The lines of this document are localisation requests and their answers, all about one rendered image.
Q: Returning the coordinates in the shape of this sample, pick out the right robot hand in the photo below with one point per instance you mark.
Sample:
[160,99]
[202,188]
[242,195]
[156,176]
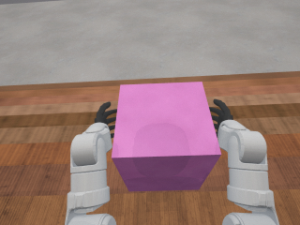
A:
[223,114]

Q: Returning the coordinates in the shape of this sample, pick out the robot right upper arm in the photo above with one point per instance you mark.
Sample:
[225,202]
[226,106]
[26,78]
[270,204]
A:
[236,218]

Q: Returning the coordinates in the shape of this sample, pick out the carton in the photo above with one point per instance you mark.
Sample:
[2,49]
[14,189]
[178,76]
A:
[164,136]

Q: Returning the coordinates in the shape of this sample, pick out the robot right forearm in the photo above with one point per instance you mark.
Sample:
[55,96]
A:
[248,177]

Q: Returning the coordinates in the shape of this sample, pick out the left robot hand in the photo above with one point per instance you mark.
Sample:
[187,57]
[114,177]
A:
[102,116]

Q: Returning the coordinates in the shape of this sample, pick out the robot left upper arm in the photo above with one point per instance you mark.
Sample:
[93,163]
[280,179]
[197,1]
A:
[93,219]

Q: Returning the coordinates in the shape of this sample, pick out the robot left forearm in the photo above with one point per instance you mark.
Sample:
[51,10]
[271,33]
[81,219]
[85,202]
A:
[88,164]

